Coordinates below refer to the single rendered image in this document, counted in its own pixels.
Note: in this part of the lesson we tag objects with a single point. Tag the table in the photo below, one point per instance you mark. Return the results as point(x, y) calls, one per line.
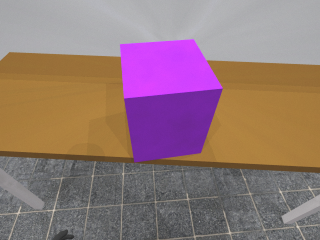
point(72, 107)

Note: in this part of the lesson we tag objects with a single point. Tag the left robot hand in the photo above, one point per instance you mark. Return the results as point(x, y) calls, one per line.
point(62, 235)

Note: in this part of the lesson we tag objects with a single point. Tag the carton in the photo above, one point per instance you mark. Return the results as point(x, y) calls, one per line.
point(170, 95)

